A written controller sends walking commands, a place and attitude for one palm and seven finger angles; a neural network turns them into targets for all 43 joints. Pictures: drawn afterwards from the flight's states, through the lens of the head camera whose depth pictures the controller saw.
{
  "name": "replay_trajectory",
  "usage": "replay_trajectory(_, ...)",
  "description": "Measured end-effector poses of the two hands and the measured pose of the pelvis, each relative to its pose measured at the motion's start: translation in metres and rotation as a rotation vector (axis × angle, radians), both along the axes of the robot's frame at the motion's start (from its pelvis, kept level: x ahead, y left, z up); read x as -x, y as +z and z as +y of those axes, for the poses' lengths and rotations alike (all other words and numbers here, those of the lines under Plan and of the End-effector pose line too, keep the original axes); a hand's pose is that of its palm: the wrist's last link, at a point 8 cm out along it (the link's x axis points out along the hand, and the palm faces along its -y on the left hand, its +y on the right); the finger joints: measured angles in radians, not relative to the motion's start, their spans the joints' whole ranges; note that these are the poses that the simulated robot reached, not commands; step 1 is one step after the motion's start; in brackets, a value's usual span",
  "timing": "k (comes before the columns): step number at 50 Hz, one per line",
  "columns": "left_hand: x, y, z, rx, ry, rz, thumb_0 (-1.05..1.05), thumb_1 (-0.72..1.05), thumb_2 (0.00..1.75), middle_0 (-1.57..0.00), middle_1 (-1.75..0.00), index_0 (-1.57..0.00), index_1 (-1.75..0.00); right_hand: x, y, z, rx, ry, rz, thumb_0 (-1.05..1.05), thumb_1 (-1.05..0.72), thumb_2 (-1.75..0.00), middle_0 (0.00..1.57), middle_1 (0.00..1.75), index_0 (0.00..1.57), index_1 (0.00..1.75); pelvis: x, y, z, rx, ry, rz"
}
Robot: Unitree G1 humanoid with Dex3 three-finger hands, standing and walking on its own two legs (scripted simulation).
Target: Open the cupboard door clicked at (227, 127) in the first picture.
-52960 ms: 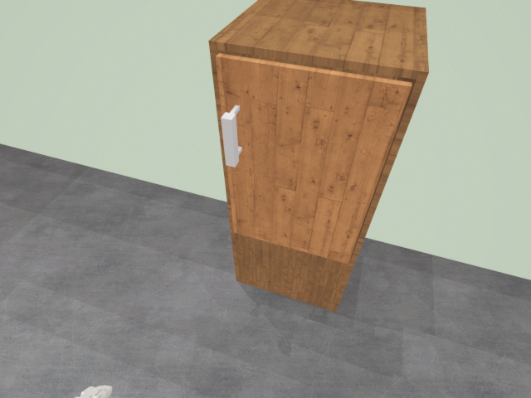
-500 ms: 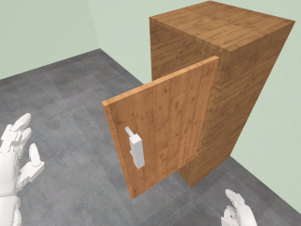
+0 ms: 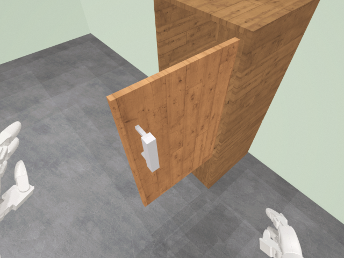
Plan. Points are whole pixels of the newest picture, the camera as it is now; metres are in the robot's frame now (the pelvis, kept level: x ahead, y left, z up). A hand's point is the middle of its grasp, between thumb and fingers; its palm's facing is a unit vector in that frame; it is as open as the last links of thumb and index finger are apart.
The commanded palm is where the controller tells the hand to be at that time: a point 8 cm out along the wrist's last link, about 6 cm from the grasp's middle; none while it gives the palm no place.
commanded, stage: step back with the hand held close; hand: left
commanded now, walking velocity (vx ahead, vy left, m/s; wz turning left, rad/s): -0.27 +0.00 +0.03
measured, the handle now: (146, 148) +0.37 +0.10 +0.03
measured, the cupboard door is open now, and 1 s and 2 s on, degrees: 87 87 87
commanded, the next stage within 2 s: stop stepping back and stand still in 0.76 s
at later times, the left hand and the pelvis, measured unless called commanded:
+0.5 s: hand out of the picture +0.09 +0.29 +0.15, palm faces +0.50 -0.74 -0.45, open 7.4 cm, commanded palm +0.03 +0.33 +0.17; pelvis -0.09 +0.02 -0.02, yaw +5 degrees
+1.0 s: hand out of the picture +0.04 +0.23 +0.16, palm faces +0.27 -0.82 -0.51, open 7.4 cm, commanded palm -0.02 +0.28 +0.17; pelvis -0.18 -0.01 -0.02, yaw -4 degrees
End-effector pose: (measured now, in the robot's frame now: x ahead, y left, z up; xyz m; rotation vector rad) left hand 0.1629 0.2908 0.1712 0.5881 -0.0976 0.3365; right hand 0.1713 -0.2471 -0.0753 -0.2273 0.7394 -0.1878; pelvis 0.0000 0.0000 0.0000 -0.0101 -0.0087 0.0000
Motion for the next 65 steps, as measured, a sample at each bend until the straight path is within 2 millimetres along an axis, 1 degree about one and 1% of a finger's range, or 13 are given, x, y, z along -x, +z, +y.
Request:
replay_trajectory(10,0.045,0.006,0.019,-0.039,0.016,-0.107,0.01,0.89,0.90,-0.21,-0.30,-0.21,-0.31,0.038,0.004,0.020,0.020,0.035,-0.029,0.01,-0.90,-0.89,0.20,0.30,0.20,0.30,0.038,-0.008,0.012,0.003,0.012,-0.014)
replay_trajectory(20,0.099,0.000,0.027,-0.058,0.096,-0.167,0.01,0.89,0.90,-0.21,-0.30,-0.21,-0.31,0.067,-0.015,0.035,0.012,0.121,0.002,0.01,-0.90,-0.89,0.20,0.30,0.21,0.30,0.070,-0.019,0.010,0.009,0.079,-0.027)
replay_trajectory(27,0.117,-0.002,0.037,-0.033,0.054,-0.233,0.01,0.89,0.90,-0.21,-0.30,-0.21,-0.31,0.091,-0.016,0.042,0.064,0.124,0.014,0.01,-0.90,-0.89,0.20,0.30,0.21,0.30,0.096,-0.025,0.023,0.034,0.088,-0.032)
replay_trajectory(33,0.133,0.020,0.051,-0.075,0.078,-0.256,0.01,0.89,0.90,-0.21,-0.30,-0.21,-0.31,0.111,-0.005,0.059,0.006,0.117,0.001,0.01,-0.90,-0.89,0.20,0.30,0.20,0.30,0.114,-0.011,0.021,0.070,0.069,0.006)
replay_trajectory(37,0.142,0.019,0.041,-0.010,0.067,-0.244,0.01,0.89,0.90,-0.21,-0.30,-0.20,-0.30,0.121,0.005,0.063,-0.015,0.132,-0.023,0.01,-0.90,-0.89,0.20,0.30,0.21,0.30,0.127,-0.004,0.015,0.069,0.023,0.057)
replay_trajectory(41,0.144,0.008,0.016,0.045,-0.002,-0.216,0.01,0.89,0.90,-0.20,-0.30,-0.20,-0.30,0.133,0.005,0.054,-0.022,0.150,-0.052,0.01,-0.90,-0.89,0.21,0.30,0.21,0.30,0.152,-0.006,0.005,0.052,-0.003,0.095)
replay_trajectory(43,0.147,0.003,0.000,0.010,-0.066,-0.214,0.01,0.89,0.90,-0.20,-0.30,-0.20,-0.30,0.141,-0.002,0.044,-0.026,0.143,-0.071,0.01,-0.90,-0.89,0.21,0.30,0.21,0.30,0.168,-0.017,-0.003,0.003,-0.047,0.106)
replay_trajectory(45,0.150,0.001,-0.014,-0.002,-0.131,-0.205,0.02,0.89,0.90,-0.21,-0.30,-0.20,-0.30,0.155,-0.008,0.032,-0.015,0.114,-0.057,0.01,-0.90,-0.89,0.21,0.30,0.21,0.30,0.181,-0.020,-0.005,0.014,-0.069,0.087)
replay_trajectory(47,0.152,0.006,-0.022,-0.025,-0.182,-0.193,0.02,0.89,0.90,-0.21,-0.30,-0.21,-0.31,0.174,-0.009,0.021,-0.002,0.075,-0.025,0.01,-0.90,-0.89,0.21,0.30,0.21,0.30,0.184,-0.018,-0.006,0.012,-0.075,0.065)
replay_trajectory(51,0.157,0.014,-0.021,-0.057,-0.210,-0.201,0.01,0.88,0.90,-0.21,-0.30,-0.21,-0.31,0.210,-0.005,-0.002,0.033,-0.041,-0.016,0.01,-0.90,-0.89,0.20,0.30,0.21,0.30,0.180,-0.019,-0.006,0.005,-0.072,0.033)
replay_trajectory(55,0.166,0.016,-0.014,-0.045,-0.158,-0.190,0.01,0.88,0.90,-0.22,-0.30,-0.21,-0.31,0.244,0.000,-0.017,0.045,-0.089,-0.033,0.01,-0.90,-0.89,0.20,0.30,0.20,0.30,0.194,-0.014,-0.009,-0.005,-0.066,0.003)
replay_trajectory(60,0.200,0.011,-0.014,-0.056,-0.087,-0.116,0.01,0.89,0.90,-0.21,-0.30,-0.21,-0.31,0.280,-0.009,-0.030,0.031,-0.089,0.024,0.01,-0.90,-0.89,0.20,0.30,0.20,0.30,0.215,-0.011,-0.017,-0.018,-0.033,-0.008)
replay_trajectory(65,0.227,0.006,-0.019,0.007,-0.035,-0.116,0.01,0.89,0.90,-0.21,-0.30,-0.21,-0.31,0.303,-0.015,-0.033,0.030,-0.088,0.124,0.01,-0.90,-0.89,0.20,0.30,0.20,0.30,0.215,-0.001,-0.018,-0.039,-0.049,0.018)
